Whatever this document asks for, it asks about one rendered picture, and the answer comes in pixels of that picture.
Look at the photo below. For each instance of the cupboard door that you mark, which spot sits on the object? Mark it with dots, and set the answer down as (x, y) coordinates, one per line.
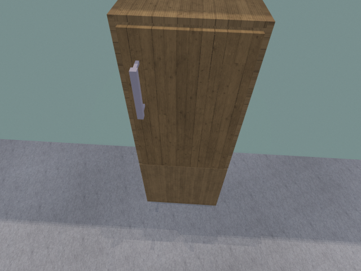
(194, 83)

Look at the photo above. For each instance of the handle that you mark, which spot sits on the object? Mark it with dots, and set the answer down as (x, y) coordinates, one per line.
(135, 84)

